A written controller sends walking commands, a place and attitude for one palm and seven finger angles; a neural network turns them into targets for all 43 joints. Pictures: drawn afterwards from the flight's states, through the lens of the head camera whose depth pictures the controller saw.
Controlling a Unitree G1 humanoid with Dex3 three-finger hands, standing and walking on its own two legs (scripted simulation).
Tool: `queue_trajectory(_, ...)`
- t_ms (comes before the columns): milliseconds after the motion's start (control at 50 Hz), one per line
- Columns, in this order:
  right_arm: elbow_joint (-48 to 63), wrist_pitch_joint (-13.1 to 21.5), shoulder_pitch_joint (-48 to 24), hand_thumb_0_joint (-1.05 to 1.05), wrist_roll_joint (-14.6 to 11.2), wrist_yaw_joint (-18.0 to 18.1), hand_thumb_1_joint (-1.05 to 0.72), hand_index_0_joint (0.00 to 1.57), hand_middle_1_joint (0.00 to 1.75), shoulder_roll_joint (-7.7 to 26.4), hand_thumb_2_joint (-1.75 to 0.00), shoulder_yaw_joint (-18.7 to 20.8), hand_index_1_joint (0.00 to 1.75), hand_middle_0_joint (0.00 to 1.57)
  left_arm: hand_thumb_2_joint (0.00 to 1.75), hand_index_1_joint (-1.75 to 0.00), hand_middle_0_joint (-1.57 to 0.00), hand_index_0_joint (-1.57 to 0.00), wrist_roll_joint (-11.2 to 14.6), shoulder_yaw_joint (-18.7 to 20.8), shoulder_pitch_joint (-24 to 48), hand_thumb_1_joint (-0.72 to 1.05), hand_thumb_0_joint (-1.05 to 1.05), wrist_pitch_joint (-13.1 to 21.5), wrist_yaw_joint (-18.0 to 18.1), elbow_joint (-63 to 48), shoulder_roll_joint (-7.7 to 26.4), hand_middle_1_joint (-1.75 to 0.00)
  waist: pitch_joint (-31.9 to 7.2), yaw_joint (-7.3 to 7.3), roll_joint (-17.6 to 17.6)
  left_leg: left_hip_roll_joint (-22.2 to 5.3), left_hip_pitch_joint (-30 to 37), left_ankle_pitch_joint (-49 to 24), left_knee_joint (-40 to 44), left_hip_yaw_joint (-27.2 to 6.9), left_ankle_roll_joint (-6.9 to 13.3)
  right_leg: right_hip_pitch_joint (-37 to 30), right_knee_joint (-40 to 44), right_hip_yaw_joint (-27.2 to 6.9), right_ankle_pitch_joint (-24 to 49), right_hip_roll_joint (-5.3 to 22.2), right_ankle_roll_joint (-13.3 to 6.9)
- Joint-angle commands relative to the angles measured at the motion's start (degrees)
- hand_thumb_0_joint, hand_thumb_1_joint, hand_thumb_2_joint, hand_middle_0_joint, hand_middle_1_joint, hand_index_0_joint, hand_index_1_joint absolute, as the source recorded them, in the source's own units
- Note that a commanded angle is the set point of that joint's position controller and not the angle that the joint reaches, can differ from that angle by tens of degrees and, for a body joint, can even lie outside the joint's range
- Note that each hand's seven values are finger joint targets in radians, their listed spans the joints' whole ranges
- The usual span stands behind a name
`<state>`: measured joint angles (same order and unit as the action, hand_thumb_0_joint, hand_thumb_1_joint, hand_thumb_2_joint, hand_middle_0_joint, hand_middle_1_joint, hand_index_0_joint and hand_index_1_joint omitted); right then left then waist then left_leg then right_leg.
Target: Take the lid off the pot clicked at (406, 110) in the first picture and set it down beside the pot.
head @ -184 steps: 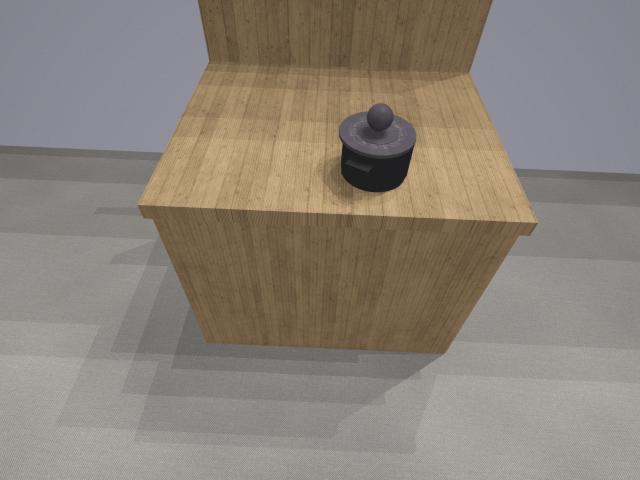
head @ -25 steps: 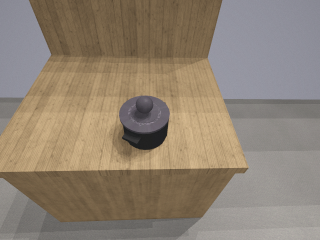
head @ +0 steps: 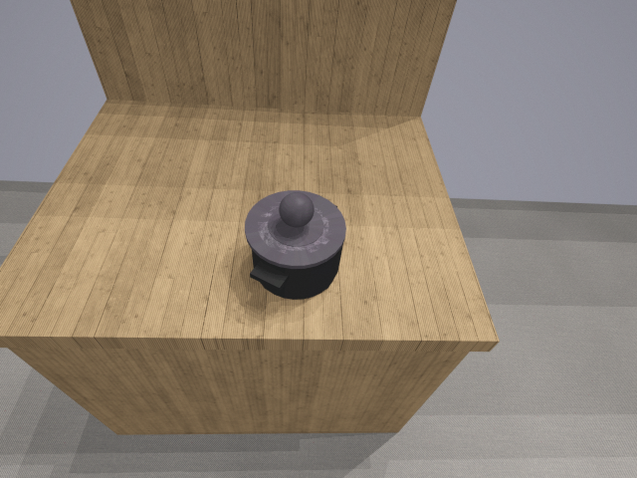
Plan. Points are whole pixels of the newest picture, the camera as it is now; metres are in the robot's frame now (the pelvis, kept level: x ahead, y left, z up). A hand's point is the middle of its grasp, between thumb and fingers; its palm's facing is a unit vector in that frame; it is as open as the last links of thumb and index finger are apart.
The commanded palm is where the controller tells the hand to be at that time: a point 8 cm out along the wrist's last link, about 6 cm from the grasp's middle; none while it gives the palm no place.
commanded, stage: look again from close up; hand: left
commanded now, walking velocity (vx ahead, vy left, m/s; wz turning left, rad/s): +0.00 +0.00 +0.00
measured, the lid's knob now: (296, 209) +0.48 +0.07 +0.05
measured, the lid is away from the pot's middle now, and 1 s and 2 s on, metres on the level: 0.01 0.01 0.01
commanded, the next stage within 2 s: shuffle to correct the standing spot in 0.92 s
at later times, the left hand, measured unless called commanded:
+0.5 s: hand out of the picture -0.05 +0.18 -0.18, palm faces +0.02 -0.99 -0.13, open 7.3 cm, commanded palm none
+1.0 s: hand out of the picture -0.06 +0.18 -0.18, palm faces +0.03 -0.99 -0.12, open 7.3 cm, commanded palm none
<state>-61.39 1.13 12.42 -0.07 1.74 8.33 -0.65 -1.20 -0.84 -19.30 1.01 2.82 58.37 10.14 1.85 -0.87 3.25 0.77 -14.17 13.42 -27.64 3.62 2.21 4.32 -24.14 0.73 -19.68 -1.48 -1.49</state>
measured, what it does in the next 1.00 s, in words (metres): stands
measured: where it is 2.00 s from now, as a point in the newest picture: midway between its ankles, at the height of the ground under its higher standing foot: outside the picture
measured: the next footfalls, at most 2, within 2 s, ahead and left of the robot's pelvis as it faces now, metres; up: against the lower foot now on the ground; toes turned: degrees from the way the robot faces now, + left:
none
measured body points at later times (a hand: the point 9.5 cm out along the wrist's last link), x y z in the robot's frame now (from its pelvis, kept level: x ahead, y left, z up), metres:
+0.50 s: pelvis -0.01 +0.02 +0.00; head +0.01 +0.05 +0.45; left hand -0.04 +0.23 -0.17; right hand -0.01 -0.20 -0.14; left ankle +0.01 +0.09 -0.74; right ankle -0.07 -0.10 -0.74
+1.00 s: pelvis -0.01 +0.03 +0.00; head +0.01 +0.06 +0.45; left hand -0.06 +0.23 -0.17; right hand -0.01 -0.19 -0.14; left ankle +0.01 +0.09 -0.74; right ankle -0.07 -0.10 -0.74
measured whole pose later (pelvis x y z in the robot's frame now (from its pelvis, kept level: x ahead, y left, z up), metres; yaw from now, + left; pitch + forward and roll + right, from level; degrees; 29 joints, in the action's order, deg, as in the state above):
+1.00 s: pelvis -0.01 +0.03 +0.00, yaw +1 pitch +0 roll -1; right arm -64.6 1.3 15.8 -0.1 1.8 7.2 -0.4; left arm -1.4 -1.3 -20.8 0.9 2.7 62.4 8.1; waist 2.9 -0.8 3.4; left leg 3.4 -14.4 10.7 -24.7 3.8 5.1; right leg 4.8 -22.4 1.0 -17.7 1.1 1.1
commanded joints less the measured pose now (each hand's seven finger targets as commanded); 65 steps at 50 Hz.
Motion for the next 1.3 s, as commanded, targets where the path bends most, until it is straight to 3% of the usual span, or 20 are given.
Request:
queue_trajectory(0,1.4,1.1,3.0,0.00,0.1,-0.1,-0.90,0.20,0.30,5.6,-0.90,0.8,0.30,0.20,0.90,-0.30,-0.20,-0.20,0.3,0.7,-5.4,0.90,0.00,0.7,-0.1,-0.8,4.9,-0.30,0.2,-0.03,-2.1,-7.2,5.1,-14.1,4.0,-8.3,1.3,5.3,4.3,-5.1,15.6,7.3,-0.5)
queue_trajectory(200,-0.2,1.2,4.4,0.00,0.0,-0.1,-0.90,0.20,0.30,5.4,-0.90,0.8,0.30,0.20,0.90,-0.30,-0.20,-0.20,0.4,0.4,-6.1,0.90,0.00,0.7,-0.2,0.9,4.5,-0.30,0.5,-0.07,-2.1,-7.4,5.6,-13.9,5.0,-8.7,1.6,5.2,4.8,-4.3,14.2,7.5,-0.7)
queue_trajectory(320,-0.7,0.8,4.8,0.00,0.1,-0.1,-0.90,0.20,0.30,5.6,-0.90,0.9,0.30,0.20,0.90,-0.30,-0.20,-0.20,0.2,0.2,-6.7,0.90,0.00,0.3,-0.2,1.7,3.6,-0.30,3.4,-0.03,-3.5,-7.3,3.2,-5.6,7.3,-9.7,1.7,6.6,5.4,-4.2,8.6,7.3,-0.9)
queue_trajectory(420,-0.9,1.1,5.7,0.00,0.1,-0.1,-0.90,0.20,0.30,5.4,-0.90,1.0,0.30,0.20,0.90,-0.30,-0.20,-0.20,0.2,0.2,-7.2,0.90,0.00,0.4,-0.2,2.1,3.2,-0.30,1.2,0.09,-2.4,-7.5,4.4,-7.5,7.0,-9.8,1.9,6.0,4.9,-4.0,10.0,7.4,-0.8)
queue_trajectory(580,-1.4,1.0,6.5,0.00,0.1,-0.1,-0.90,0.20,0.30,4.9,-0.90,1.0,0.30,0.20,0.90,-0.30,-0.20,-0.20,0.1,0.1,-7.8,0.90,0.00,0.1,-0.2,3.1,2.4,-0.30,3.1,-0.01,-4.3,-7.6,2.8,-3.0,9.4,-11.1,2.1,7.1,4.8,-3.2,6.9,7.0,-0.7)
queue_trajectory(620,-1.3,1.0,6.4,0.00,0.1,-0.1,-0.90,0.20,0.30,5.0,-0.90,1.2,0.30,0.20,0.90,-0.30,-0.20,-0.20,0.1,0.1,-8.2,0.90,0.00,0.2,-0.3,3.2,2.2,-0.30,2.7,-0.13,-2.5,-7.6,2.9,-3.3,8.7,-10.8,2.2,6.9,4.9,-3.1,7.6,7.3,-0.7)
queue_trajectory(760,-1.7,1.1,6.9,0.00,0.0,0.0,-0.90,0.20,0.30,4.4,-0.90,1.2,0.30,0.20,0.90,-0.30,-0.20,-0.20,0.0,0.1,-8.6,0.90,0.00,0.4,-0.2,3.6,1.8,-0.30,1.7,0.04,-3.3,-7.5,4.4,-6.3,8.4,-10.6,2.3,7.0,4.9,-3.2,9.2,7.6,-0.6)
queue_trajectory(800,-1.7,1.2,7.1,0.00,0.0,0.0,-0.90,0.20,0.30,4.2,-0.90,1.1,0.30,0.20,0.90,-0.30,-0.20,-0.20,0.1,0.0,-8.4,0.90,0.00,0.4,-0.2,3.7,2.1,-0.30,2.0,-0.01,-2.0,-7.6,4.0,-8.3,7.9,-10.4,2.4,6.4,5.1,-2.9,10.4,7.5,-0.6)
queue_trajectory(860,-2.0,1.1,7.1,0.00,0.0,0.0,-0.90,0.20,0.30,4.3,-0.90,1.1,0.30,0.20,0.90,-0.30,-0.20,-0.20,0.1,0.0,-8.7,0.90,0.00,0.4,-0.1,3.8,1.7,-0.30,1.7,0.15,-3.8,-7.5,4.7,-6.7,8.4,-10.6,2.3,7.0,5.0,-3.2,9.1,7.5,-0.6)
queue_trajectory(900,-1.8,1.1,7.1,0.00,0.0,0.0,-0.90,0.20,0.30,4.2,-0.90,1.1,0.30,0.20,0.90,-0.30,-0.20,-0.20,0.1,-0.1,-8.6,0.90,0.00,0.3,-0.2,4.0,1.9,-0.30,2.5,-0.04,-2.4,-7.6,3.9,-7.2,8.5,-10.9,2.5,6.6,5.1,-2.8,9.6,7.4,-0.6)
queue_trajectory(1000,-1.8,1.1,7.3,0.00,-0.1,0.0,-0.90,0.20,0.30,4.0,-0.90,1.1,0.30,0.20,0.90,-0.30,-0.20,-0.20,0.0,0.0,-8.9,0.90,0.00,0.2,-0.2,4.0,1.8,-0.30,2.8,-0.18,-2.9,-7.6,3.2,-5.3,9.3,-11.1,2.5,6.5,5.2,-2.5,8.8,7.5,-0.5)
queue_trajectory(1100,-2.1,1.0,6.7,0.00,0.0,0.0,-0.90,0.20,0.30,3.8,-0.90,1.6,0.30,0.20,0.90,-0.30,-0.20,-0.20,0.1,-0.4,-9.6,0.90,0.00,0.0,-0.3,4.6,0.8,-0.30,3.1,-0.05,-2.4,-8.6,1.2,0.5,11.6,-14.3,2.9,5.6,4.6,-0.2,6.3,6.8,0.5)
queue_trajectory(1160,-2.3,0.7,6.5,0.00,0.0,-0.1,-0.90,0.20,0.30,4.2,-0.90,1.9,0.30,0.20,0.90,-0.30,-0.20,-0.20,0.0,-0.4,-10.3,0.90,0.00,-0.2,-0.3,4.9,0.5,-0.30,3.2,0.14,-4.7,-8.8,0.3,4.7,13.3,-16.2,3.0,5.5,4.1,0.8,4.3,6.5,0.9)
queue_trajectory(1220,-2.5,0.6,6.7,0.00,0.1,0.1,-0.90,0.20,0.30,4.0,-0.90,2.2,0.30,0.20,0.90,-0.30,-0.20,-0.20,0.0,-0.4,-10.6,0.90,0.00,-0.2,-0.3,5.4,0.3,-0.30,2.6,0.36,-3.6,-8.9,0.8,2.7,12.3,-16.1,3.0,5.1,4.7,1.0,5.4,6.5,0.7)
queue_trajectory(1280,-2.8,0.4,6.9,0.00,0.1,0.3,-0.90,0.20,0.30,3.8,-0.90,2.4,0.30,0.20,0.90,-0.30,-0.20,-0.20,0.1,-0.3,-10.8,0.90,0.00,-0.3,-0.2,5.6,0.1,-0.30,1.6,0.74,-5.1,-9.5,2.6,0.7,11.7,-16.1,3.1,5.6,4.8,1.4,5.8,6.5,0.7)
